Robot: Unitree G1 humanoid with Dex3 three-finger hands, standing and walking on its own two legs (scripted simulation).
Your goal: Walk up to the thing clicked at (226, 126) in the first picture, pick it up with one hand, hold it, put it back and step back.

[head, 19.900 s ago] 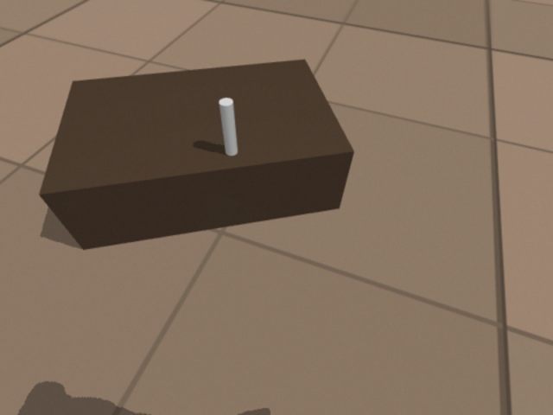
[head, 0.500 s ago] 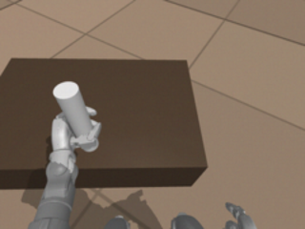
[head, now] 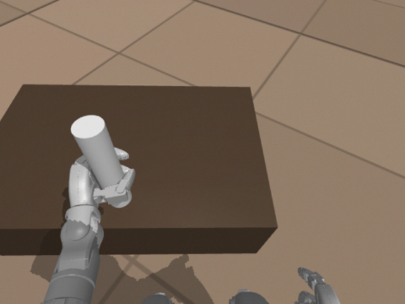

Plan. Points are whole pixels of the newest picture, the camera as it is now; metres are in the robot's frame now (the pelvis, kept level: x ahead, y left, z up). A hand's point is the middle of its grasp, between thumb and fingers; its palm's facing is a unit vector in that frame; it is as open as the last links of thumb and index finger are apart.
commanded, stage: hold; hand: left
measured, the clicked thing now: (107, 168) +0.34 +0.18 +0.07
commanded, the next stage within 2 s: none
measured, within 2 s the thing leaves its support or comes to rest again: neither
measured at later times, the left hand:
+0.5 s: hand (114, 182) +0.32 +0.17 +0.05, palm faces +0.16 -0.99 -0.01, open 6.5 cm
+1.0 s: hand (115, 183) +0.32 +0.17 +0.05, palm faces +0.15 -0.99 -0.02, open 6.5 cm
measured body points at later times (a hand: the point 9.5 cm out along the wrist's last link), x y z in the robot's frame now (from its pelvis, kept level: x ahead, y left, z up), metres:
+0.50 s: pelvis -0.01 +0.00 +0.00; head +0.03 +0.01 +0.45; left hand +0.30 +0.22 +0.06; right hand +0.13 -0.24 -0.10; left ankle -0.01 +0.14 -0.70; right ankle +0.02 -0.14 -0.70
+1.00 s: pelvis -0.01 +0.00 +0.00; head +0.03 +0.00 +0.45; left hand +0.30 +0.22 +0.06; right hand +0.12 -0.25 -0.11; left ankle -0.01 +0.14 -0.70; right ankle +0.02 -0.14 -0.70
